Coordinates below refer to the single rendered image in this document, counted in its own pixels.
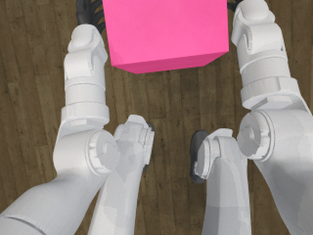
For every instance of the left robot upper arm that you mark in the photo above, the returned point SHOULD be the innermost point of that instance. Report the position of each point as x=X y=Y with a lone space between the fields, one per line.
x=83 y=161

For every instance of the right robot forearm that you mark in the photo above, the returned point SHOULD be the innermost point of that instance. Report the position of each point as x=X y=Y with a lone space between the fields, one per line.
x=263 y=60

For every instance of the left robot forearm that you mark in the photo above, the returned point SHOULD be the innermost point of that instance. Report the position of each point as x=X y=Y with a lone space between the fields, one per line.
x=85 y=84

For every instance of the right robot foot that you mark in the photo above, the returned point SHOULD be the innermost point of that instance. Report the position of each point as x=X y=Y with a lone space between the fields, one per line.
x=195 y=144

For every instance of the carton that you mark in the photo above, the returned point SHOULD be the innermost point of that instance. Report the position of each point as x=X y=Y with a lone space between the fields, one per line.
x=165 y=35

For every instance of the right robot hand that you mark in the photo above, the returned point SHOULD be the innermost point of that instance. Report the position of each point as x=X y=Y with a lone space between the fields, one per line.
x=233 y=6

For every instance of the right robot upper arm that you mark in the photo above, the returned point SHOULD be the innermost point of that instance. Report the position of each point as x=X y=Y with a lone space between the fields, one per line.
x=280 y=142

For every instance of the left robot thigh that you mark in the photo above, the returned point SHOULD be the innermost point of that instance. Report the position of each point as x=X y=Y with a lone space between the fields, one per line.
x=115 y=210

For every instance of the left robot hand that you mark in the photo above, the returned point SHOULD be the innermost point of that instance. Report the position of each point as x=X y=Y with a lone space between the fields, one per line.
x=85 y=13

